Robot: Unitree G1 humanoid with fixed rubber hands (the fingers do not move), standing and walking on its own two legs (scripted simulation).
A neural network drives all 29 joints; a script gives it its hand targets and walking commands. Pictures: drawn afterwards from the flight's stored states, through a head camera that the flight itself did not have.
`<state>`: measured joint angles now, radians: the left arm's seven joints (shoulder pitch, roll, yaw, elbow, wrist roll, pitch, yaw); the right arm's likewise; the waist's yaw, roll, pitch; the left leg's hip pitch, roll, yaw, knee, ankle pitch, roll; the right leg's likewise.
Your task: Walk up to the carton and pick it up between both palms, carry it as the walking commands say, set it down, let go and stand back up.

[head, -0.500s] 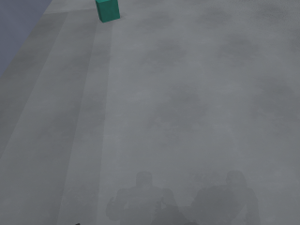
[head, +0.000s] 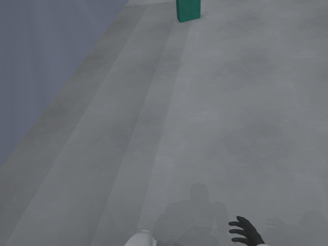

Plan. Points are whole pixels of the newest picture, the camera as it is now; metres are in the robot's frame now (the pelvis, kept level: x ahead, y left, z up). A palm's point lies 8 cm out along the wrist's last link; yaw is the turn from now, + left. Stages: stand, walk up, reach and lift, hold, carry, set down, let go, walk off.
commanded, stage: walk up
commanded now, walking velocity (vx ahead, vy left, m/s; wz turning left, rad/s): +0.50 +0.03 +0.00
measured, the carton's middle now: (188, 7) +2.98 +0.18 -0.64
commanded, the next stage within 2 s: none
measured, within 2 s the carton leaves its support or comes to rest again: neither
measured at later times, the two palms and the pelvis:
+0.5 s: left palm (118, 150) +0.43 +0.25 -0.12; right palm out of the picture +0.18 -0.23 -0.12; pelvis +0.27 +0.01 -0.01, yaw +1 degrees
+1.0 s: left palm (125, 153) +0.41 +0.22 -0.10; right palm (260, 120) +0.61 -0.25 -0.14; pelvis +0.51 -0.01 +0.01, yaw -1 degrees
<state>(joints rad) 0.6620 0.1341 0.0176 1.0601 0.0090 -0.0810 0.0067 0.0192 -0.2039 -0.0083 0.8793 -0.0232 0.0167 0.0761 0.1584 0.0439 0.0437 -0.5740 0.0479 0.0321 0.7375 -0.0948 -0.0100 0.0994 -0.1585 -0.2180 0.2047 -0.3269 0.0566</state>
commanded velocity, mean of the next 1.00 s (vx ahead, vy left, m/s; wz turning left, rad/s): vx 0.50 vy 0.03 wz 0.00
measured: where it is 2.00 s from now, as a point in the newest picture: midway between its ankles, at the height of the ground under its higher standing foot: (191, 132)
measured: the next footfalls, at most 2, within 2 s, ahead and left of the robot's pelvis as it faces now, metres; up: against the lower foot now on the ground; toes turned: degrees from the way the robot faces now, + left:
left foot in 0.12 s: +0.19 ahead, +0.18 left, +0.00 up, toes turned +7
right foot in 0.58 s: +0.50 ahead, -0.12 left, +0.00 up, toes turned -8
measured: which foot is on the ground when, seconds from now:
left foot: up 0.00-0.10, down 0.12-0.60, up 0.62-1.00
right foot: down 0.00-0.10, up 0.12-0.56, down 0.58-1.00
